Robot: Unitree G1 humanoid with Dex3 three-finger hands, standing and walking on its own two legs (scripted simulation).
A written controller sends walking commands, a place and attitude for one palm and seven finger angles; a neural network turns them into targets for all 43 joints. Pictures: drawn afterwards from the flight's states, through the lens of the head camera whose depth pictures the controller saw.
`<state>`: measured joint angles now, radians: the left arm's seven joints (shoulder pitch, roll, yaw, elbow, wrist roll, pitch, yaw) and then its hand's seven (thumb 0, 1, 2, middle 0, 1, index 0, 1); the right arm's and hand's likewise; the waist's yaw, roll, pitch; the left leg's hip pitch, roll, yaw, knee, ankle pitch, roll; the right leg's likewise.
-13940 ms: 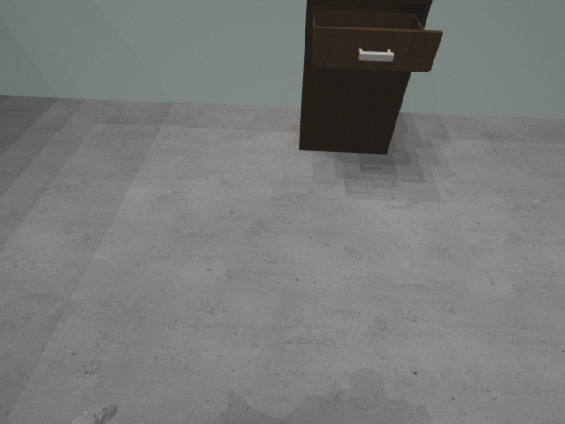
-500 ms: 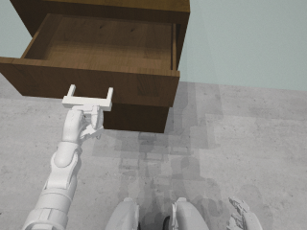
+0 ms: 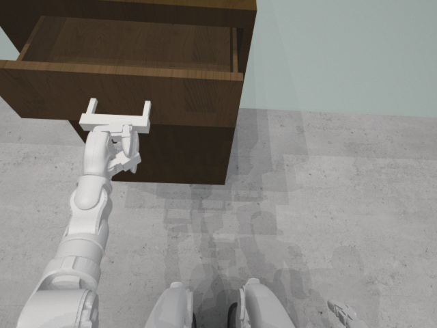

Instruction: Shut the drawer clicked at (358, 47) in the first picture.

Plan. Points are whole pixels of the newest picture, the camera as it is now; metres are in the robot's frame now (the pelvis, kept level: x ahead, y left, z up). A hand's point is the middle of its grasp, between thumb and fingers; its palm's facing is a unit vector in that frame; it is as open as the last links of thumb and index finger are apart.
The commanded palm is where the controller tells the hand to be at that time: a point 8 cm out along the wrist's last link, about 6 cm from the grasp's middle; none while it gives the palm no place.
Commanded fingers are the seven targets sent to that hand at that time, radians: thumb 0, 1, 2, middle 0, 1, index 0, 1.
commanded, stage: push the drawer shut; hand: left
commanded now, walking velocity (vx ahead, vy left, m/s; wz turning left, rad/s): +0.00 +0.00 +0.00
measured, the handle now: (118, 114) +0.50 +0.19 +0.04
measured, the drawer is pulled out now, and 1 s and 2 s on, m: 0.14 0.02 0.00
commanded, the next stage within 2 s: pull the fist back off the drawer in 1.42 s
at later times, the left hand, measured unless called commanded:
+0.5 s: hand (137, 127) +0.47 +0.15 +0.03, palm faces -0.04 -1.00 -0.05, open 3.2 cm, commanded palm +0.47 +0.20 +0.04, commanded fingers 0.00 0.90 0.90 -1.40 -1.60 -1.40 -1.60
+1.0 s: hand (143, 101) +0.54 +0.15 +0.03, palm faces -0.02 -1.00 -0.04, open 3.2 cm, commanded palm +0.55 +0.18 +0.04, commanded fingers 0.00 0.90 0.90 -1.40 -1.60 -1.40 -1.60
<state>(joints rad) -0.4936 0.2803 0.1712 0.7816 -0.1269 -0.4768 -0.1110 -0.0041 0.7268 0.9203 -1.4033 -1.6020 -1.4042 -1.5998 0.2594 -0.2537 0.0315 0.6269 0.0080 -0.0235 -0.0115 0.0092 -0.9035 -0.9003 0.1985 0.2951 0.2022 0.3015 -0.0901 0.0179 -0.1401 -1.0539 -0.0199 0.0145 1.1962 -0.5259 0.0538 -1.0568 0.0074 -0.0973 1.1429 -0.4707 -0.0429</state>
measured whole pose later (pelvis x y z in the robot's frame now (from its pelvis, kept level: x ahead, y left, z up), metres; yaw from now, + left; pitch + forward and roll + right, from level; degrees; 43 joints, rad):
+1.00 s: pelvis -0.01 +0.01 -0.02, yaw -2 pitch +29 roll -5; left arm -1.04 0.51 0.34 1.26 -0.02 -0.46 -0.12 0.03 0.68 0.91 -1.40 -1.60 -1.40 -1.60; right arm 0.36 -0.27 0.07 0.64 -0.04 0.02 0.02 0.00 -0.90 -0.90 0.20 0.30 0.20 0.30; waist -0.23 0.04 -0.13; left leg -1.26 0.00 0.00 1.29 -0.53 0.06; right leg -1.24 0.02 -0.12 1.19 -0.45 -0.04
